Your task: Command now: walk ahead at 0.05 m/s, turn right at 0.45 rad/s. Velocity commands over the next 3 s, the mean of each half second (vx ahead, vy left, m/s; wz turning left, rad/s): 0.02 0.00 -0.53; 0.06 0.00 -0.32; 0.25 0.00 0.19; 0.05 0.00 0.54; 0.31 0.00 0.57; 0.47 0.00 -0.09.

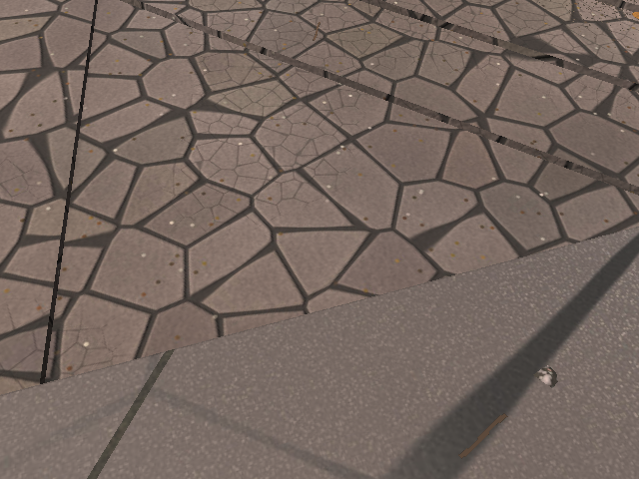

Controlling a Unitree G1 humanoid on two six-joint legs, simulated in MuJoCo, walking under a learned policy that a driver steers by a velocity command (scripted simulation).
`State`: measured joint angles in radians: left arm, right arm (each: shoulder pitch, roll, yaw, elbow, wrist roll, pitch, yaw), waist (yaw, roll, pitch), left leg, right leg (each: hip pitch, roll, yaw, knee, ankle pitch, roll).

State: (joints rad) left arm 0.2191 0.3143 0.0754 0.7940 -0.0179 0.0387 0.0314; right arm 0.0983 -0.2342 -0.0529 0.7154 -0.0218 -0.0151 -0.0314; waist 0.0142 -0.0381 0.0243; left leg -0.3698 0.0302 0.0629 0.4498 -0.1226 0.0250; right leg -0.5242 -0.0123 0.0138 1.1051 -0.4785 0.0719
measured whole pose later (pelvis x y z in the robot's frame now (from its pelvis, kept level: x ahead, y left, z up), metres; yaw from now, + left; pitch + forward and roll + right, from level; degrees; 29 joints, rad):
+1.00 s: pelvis +0.02 -0.03 +0.01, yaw -26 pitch +1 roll -1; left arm 0.23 0.28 0.06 0.67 -0.02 0.02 0.01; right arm 0.21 -0.25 -0.05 0.79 0.02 0.00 -0.01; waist -0.03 -0.01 0.00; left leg -0.22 0.01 -0.04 0.44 -0.26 0.02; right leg -0.28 0.00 0.03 0.63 -0.40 0.04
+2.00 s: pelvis +0.23 -0.13 +0.00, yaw +0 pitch +2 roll +0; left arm 0.22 0.28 0.06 0.65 0.03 -0.02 0.03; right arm 0.15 -0.32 -0.08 0.64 0.02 0.05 -0.01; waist -0.01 0.04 0.02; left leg -0.50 -0.16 -0.17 0.83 -0.43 0.01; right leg -0.33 0.00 0.05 0.54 -0.24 0.01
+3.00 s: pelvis +0.62 +0.01 -0.01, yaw +12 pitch +1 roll -1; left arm 0.23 0.29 0.06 0.67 -0.01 -0.07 -0.05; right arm 0.29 -0.29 -0.03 0.73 0.00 -0.08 0.00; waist 0.00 0.01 0.05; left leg -0.42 0.00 -0.07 1.24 -0.37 0.01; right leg -0.35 0.14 0.01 0.47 -0.14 -0.11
